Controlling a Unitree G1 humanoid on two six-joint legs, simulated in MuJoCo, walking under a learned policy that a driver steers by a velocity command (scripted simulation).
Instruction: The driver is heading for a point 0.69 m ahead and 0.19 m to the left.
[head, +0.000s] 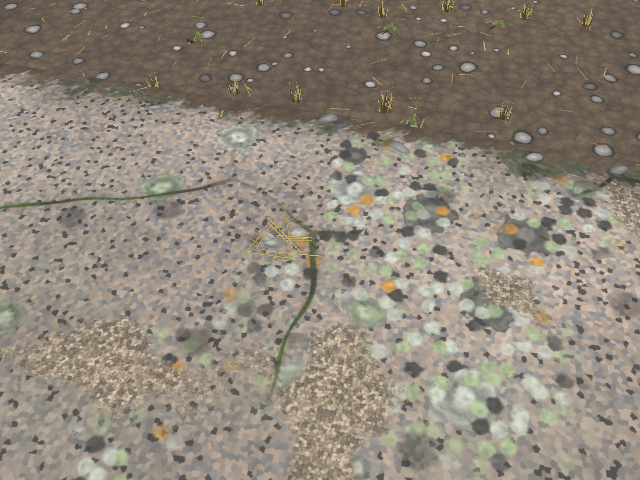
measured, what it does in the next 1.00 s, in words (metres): walks ahead, turning left: left foot, then right foot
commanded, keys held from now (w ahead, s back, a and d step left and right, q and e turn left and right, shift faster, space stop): w+q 0.72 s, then w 0.12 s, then no key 0.16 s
